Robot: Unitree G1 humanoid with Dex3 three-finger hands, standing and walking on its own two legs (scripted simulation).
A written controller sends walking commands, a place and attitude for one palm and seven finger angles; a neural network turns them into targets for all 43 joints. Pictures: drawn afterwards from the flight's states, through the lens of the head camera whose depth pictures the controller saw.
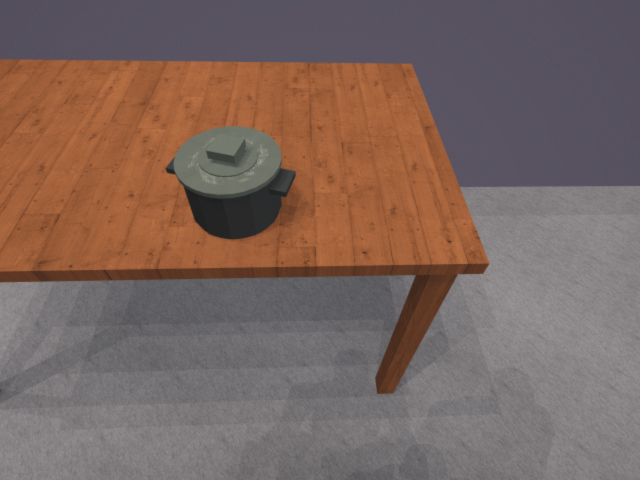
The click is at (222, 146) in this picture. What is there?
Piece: lid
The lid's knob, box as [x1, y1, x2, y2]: [206, 134, 245, 163]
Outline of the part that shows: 218,134 206,150 208,158 234,163 245,146 244,138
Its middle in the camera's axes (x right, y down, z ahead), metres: -0.15 -0.14 +0.59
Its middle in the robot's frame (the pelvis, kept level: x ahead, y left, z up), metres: +0.55 +0.18 +0.10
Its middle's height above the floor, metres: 0.87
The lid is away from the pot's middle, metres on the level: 0.00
